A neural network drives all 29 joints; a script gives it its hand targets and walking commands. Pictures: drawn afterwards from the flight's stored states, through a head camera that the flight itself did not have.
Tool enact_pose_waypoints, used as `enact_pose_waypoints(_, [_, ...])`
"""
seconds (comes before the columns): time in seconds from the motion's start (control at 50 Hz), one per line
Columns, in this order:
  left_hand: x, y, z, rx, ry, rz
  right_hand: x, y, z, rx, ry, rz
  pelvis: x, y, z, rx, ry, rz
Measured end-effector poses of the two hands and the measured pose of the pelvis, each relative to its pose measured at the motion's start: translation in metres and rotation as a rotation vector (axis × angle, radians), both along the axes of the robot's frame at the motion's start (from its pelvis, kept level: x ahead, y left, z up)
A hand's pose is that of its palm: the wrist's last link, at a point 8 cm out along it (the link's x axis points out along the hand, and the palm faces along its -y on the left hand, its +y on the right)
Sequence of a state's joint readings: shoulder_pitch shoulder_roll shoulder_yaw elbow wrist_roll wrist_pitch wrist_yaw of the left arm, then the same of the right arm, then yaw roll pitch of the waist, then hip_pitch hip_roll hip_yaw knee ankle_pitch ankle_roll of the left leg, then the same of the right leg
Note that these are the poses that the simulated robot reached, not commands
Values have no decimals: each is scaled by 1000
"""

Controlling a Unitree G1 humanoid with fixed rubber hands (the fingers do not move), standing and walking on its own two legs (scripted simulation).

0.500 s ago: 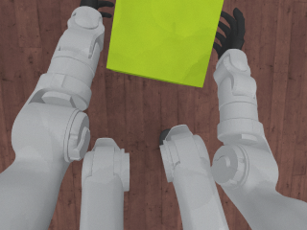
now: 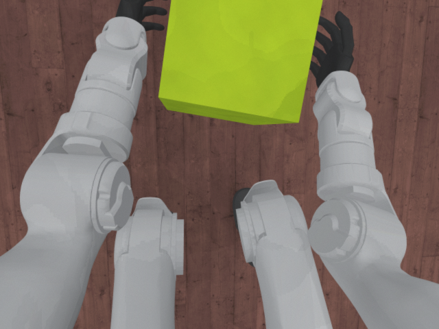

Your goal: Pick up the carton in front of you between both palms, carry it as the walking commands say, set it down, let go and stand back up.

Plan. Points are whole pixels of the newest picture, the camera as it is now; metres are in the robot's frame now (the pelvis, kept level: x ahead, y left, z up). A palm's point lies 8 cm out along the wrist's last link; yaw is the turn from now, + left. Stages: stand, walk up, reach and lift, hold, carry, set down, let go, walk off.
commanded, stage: set down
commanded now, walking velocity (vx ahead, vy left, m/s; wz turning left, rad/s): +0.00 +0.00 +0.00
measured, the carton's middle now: (227, 61) +0.53 -0.07 -0.26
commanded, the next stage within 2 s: let go in 1.78 s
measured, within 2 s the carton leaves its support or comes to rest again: neither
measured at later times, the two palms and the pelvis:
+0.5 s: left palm (130, 35) +0.55 +0.09 -0.18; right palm (327, 77) +0.48 -0.21 -0.17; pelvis -0.01 +0.00 -0.01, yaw +0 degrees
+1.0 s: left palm (96, 9) +0.56 +0.12 -0.12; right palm (376, 86) +0.45 -0.25 -0.11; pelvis -0.02 -0.01 +0.01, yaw -2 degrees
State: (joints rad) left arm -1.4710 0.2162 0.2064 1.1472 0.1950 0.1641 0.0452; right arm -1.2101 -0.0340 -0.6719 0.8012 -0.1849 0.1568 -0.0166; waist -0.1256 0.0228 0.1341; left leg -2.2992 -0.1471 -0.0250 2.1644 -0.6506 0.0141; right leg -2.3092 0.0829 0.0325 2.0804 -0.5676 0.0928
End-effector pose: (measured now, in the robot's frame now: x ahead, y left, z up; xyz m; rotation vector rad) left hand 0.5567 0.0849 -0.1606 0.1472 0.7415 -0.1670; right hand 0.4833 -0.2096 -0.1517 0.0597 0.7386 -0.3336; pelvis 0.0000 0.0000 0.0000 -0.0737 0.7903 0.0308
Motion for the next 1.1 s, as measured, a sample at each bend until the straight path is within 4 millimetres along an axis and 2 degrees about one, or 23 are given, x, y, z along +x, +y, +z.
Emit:
enact_pose_waypoints(0.44, [-2, 5, -9, -48, -33, -17, 2, -4, -8, -8, -26, 26, -7, -1, -13, -4, -81, -1])
enact_pose_waypoints(0.48, [-6, 6, -17, -32, -18, -37, -1, -4, -15, -15, 6, 45, -7, -1, -14, -4, -89, -1])
enact_pose_waypoints(0.54, [-17, 15, -37, 8, 4, -34, -17, -9, -33, -19, 66, 33, -8, -2, -14, -4, -95, -1])
enact_pose_waypoints(0.6, [-29, 31, -59, 39, 38, 0, -36, -21, -49, -28, 113, -1, -8, -3, -14, -2, -99, -6])
enact_pose_waypoints(0.66, [-31, 41, -66, 53, 17, 7, -42, -42, -53, -45, 95, -46, -9, -3, -17, -1, -108, -12])
enact_pose_waypoints(0.74, [-17, 45, -54, 47, -48, 18, -40, -59, -48, -55, 42, -74, -12, -4, -21, 7, -124, -20])
enact_pose_waypoints(0.84, [0, 45, -19, 48, -114, 22, -31, -52, -24, -35, -31, -60, -16, -7, -20, 11, -141, -36])
enact_pose_waypoints(1.0, [0, 35, 42, 59, -96, 9, -30, -45, 39, -19, -83, -78, -18, -7, 12, 14, -104, -45])
enact_pose_waypoints(1.1, [1, 33, 75, 47, -89, 16, -31, -45, 71, -24, -74, -90, -18, -7, 36, 20, -70, -39])
